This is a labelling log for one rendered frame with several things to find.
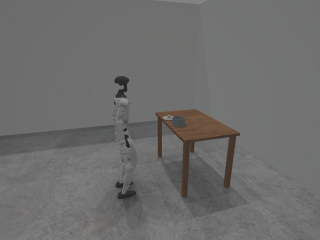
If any robot left hand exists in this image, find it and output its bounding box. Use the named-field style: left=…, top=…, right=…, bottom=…
left=115, top=132, right=119, bottom=145

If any humanoid robot head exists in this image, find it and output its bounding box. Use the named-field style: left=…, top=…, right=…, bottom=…
left=114, top=76, right=129, bottom=98

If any lid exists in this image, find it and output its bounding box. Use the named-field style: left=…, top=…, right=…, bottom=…
left=162, top=116, right=173, bottom=121

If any right robot shin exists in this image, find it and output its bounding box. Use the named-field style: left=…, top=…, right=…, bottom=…
left=122, top=166, right=136, bottom=194

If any robot right forearm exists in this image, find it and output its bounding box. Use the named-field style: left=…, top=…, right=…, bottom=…
left=116, top=120, right=126, bottom=147

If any robot right hand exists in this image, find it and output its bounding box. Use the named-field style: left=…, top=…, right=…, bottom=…
left=119, top=145, right=130, bottom=162

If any robot left forearm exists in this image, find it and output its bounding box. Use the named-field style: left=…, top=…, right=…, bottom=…
left=112, top=115, right=117, bottom=132

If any right robot upper arm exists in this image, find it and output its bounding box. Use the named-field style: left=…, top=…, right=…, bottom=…
left=115, top=98, right=129, bottom=125

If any pot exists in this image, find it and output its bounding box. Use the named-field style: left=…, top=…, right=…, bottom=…
left=172, top=116, right=186, bottom=127

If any left robot upper arm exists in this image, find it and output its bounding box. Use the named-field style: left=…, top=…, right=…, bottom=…
left=111, top=105, right=115, bottom=117

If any table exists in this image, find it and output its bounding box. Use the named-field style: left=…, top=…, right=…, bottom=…
left=155, top=109, right=240, bottom=198

